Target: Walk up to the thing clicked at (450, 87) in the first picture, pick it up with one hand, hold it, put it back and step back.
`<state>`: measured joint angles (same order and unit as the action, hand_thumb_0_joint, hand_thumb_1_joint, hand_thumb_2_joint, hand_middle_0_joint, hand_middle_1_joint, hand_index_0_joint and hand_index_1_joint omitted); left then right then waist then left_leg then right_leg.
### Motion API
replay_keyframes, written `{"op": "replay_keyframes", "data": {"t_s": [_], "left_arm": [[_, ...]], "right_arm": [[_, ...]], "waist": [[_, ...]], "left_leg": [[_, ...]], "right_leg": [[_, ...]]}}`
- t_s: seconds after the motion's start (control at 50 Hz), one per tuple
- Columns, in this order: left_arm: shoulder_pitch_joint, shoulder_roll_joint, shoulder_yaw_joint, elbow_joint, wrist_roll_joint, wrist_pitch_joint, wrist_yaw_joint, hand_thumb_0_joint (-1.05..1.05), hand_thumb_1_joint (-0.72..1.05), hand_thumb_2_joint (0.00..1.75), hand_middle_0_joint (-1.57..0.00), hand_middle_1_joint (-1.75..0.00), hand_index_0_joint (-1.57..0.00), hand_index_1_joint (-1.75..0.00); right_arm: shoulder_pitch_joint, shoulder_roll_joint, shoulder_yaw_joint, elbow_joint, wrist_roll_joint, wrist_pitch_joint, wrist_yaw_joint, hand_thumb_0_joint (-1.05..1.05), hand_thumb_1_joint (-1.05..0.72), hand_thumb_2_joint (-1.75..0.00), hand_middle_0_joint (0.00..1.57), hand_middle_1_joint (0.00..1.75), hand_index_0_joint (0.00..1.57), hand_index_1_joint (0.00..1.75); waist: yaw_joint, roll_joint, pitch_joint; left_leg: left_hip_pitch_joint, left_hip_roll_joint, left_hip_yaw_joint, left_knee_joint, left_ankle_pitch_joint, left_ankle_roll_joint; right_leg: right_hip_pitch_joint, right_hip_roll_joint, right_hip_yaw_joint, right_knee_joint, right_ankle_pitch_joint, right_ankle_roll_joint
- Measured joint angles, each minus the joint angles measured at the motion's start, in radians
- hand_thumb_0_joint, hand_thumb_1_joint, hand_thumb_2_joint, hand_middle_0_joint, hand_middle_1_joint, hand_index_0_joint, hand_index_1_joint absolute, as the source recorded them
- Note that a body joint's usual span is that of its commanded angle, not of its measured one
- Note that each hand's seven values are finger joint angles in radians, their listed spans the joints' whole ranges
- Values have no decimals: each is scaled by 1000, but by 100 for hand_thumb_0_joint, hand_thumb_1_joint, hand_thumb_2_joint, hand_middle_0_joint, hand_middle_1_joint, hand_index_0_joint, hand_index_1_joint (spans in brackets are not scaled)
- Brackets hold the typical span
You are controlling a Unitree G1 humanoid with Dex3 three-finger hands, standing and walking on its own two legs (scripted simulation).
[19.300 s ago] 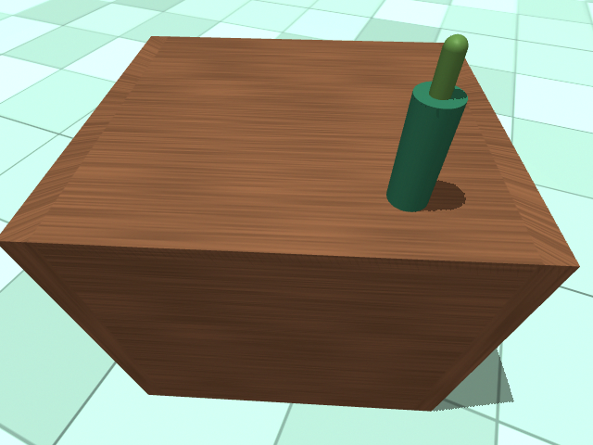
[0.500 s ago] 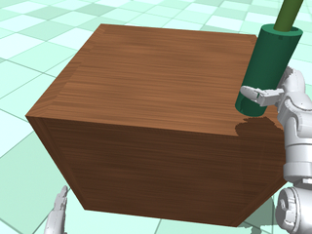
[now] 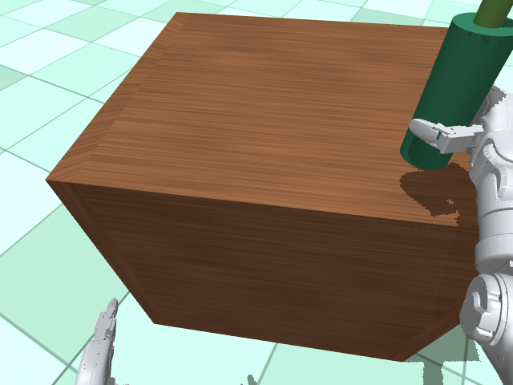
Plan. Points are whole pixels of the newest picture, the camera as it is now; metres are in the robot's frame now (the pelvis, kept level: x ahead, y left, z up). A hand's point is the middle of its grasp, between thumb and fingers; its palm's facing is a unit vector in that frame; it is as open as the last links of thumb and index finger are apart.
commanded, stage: crouch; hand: right
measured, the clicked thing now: (463, 73) +0.48 -0.20 +0.26
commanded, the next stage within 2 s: lower in 0.30 s
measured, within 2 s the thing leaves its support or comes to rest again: rests again in 0.90 s
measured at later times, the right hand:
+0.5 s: hand (444, 117) +0.49 -0.22 +0.18, palm faces +0.17 +0.99 +0.00, open 10.3 cm
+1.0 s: hand (429, 145) +0.50 -0.22 +0.12, palm faces +0.21 +0.98 -0.02, open 10.3 cm
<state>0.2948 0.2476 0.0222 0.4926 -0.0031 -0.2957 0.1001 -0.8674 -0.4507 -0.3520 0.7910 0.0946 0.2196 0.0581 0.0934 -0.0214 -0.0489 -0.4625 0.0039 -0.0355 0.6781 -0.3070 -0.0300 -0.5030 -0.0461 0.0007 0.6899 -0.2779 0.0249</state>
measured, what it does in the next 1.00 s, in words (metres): stands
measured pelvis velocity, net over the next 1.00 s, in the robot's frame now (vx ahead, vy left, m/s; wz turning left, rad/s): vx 0.02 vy -0.01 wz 0.01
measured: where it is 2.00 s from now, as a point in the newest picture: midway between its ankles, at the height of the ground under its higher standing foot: outside the picture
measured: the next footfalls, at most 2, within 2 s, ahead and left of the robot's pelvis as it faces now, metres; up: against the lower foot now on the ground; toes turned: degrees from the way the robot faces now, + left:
none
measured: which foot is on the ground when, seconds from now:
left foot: down 0.00-1.00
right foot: down 0.00-1.00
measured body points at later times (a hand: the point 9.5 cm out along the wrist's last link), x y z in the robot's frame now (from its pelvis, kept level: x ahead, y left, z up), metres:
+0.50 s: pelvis +0.02 +0.00 +0.00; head +0.05 -0.01 +0.45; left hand +0.17 +0.26 -0.04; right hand +0.48 -0.27 +0.18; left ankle +0.02 +0.14 -0.72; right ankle +0.04 -0.13 -0.72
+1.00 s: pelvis +0.02 -0.01 -0.01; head +0.07 -0.02 +0.44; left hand +0.16 +0.26 -0.05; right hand +0.48 -0.27 +0.13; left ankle +0.02 +0.14 -0.72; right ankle +0.04 -0.13 -0.72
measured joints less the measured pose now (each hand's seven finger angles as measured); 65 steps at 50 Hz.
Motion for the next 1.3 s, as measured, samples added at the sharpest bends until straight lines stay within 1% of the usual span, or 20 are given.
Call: {"op": "replay_keyframes", "data": {"t_s": [0.1, 0.26, 0.38, 0.5, 0.58, 0.64, 0.76, 0.88, 0.96, 1.0, 1.06, 1.12, 1.16, 1.22, 1.28, 1.3], "left_arm": [[1, -10, -9, -38, 1, 16, -6, -1, -52, 4, -5, -5, -6, -4], [24, -30, -18, -62, -1, 42, -26, -1, -52, 4, -5, -5, -6, -4], [30, -9, -9, -88, -8, 59, -20, -1, -53, 5, -5, -5, -6, -4], [15, 2, 0, -79, -8, 69, -23, -1, -53, 5, -5, -5, -5, -4], [10, 1, 3, -83, -7, 83, -32, -1, -53, 5, -5, -4, -5, -4], [17, -6, -2, -107, -6, 92, -38, -1, -53, 5, -5, -4, -5, -4], [41, -12, -10, -150, -3, 105, -41, -1, -53, 5, -5, -4, -5, -4], [31, -12, -16, -126, 2, 113, -37, -1, -53, 5, -5, -4, -5, -5], [20, -9, -10, -117, 4, 118, -37, -1, -53, 6, -5, -4, -5, -5], [16, -7, -15, -125, 5, 120, -36, -1, -53, 6, -5, -4, -5, -5], [7, -13, -20, -116, 3, 114, -40, -1, -53, 5, -5, -4, -5, -4], [1, -18, -26, -125, 6, 116, -44, -1, -53, 5, -5, -4, -5, -4], [4, -23, -21, -117, 6, 112, -48, -1, -53, 5, -5, -4, -5, -4], [15, -22, -27, -130, 8, 122, -49, -1, -52, 5, -5, -4, -5, -4], [23, -22, -23, -129, 9, 126, -53, -1, -52, 5, -5, -4, -5, -4], [23, -19, -25, -137, 10, 133, -53, -1, -52, 5, -5, -5, -5, -4]], "right_arm": [[5, -4, -16, 26, -4, -34, -1, -1, 46, -110, 69, 105, 73, 106], [6, -23, -26, 66, -9, -73, -3, -1, 46, -110, 69, 105, 73, 107], [8, -24, -21, 63, -6, -98, 28, -1, 45, -109, 69, 105, 73, 107], [-1, -19, -17, 88, -1, -116, 52, -1, 45, -108, 69, 105, 73, 106], [-1, -23, -25, 108, -9, -134, 43, -1, 44, -108, 69, 104, 73, 105], [5, -24, -34, 121, -14, -154, 36, -1, 44, -108, 69, 104, 73, 105], [41, -13, -50, 107, -17, -191, 23, -1, 44, -107, 69, 104, 73, 105], [57, -4, -48, 123, -22, -240, 6, -1, 44, -107, 69, 104, 73, 106], [62, -3, -43, 146, -21, -266, -3, -1, 44, -107, 69, 104, 72, 106], [66, -4, -44, 152, -25, -276, -3, -1, 44, -107, 69, 105, 72, 106], [54, -8, -38, 191, -18, -302, 4, -1, 44, -107, 69, 105, 72, 106], [58, -12, -48, 187, -22, -312, 10, -1, 44, -107, 69, 105, 72, 106], [54, -15, -47, 198, -16, -330, 14, -1, 44, -107, 69, 105, 72, 106], [58, -21, -58, 189, -21, -338, 12, -1, 44, -108, 69, 104, 73, 106], [39, -28, -67, 222, -10, -351, 18, -1, 44, -107, 70, 104, 73, 105], [39, -30, -73, 218, -15, -347, 15, -1, 44, -107, 70, 103, 74, 104]], "waist": [[10, -2, -20], [1, -13, -22], [-5, -8, -17], [3, 7, -30], [11, 6, -24], [16, 6, -13], [23, 13, -2], [26, 17, -8], [29, 14, -13], [32, 14, -17], [35, 16, -21], [40, 19, -23], [40, 18, -22], [42, 16, -21], [42, 13, -21], [44, 13, -21]], "left_leg": [[3, -4, -1, -7, -5, 0], [-1, 0, 3, -1, -19, -1], [-11, 4, 5, 8, -27, -3], [-22, 1, 6, 11, -30, -2], [-38, -1, 2, 16, -28, -4], [-53, -2, -2, 22, -27, -5], [-72, -4, -8, 33, -27, -7], [-85, -8, -4, 37, -29, -7], [-86, -8, -3, 38, -31, -8], [-87, -9, -4, 39, -31, -9], [-90, -9, -1, 41, -32, -8], [-99, -11, -3, 44, -31, -8], [-105, -11, 0, 48, -32, -7], [-116, -11, -2, 54, -33, -7], [-128, -11, 1, 64, -36, -6], [-132, -12, 1, 66, -36, -6]], "right_leg": [[1, -5, -1, 2, -11, 0], [-6, -1, 2, 8, -23, -1], [-17, 4, 4, 14, -29, -3], [-30, 1, 5, 24, -35, -2], [-46, -2, 2, 33, -37, -4], [-59, -2, -2, 39, -37, -5], [-78, -4, -7, 51, -40, -7], [-96, -8, -3, 67, -48, -7], [-100, -8, -1, 73, -52, -8], [-100, -9, -2, 74, -53, -8], [-106, -9, 1, 78, -53, -8], [-113, -11, 0, 80, -53, -7], [-121, -10, 2, 84, -53, -7], [-130, -11, 1, 89, -54, -6], [-143, -11, 4, 98, -55, -6], [-146, -11, 4, 100, -55, -6]]}}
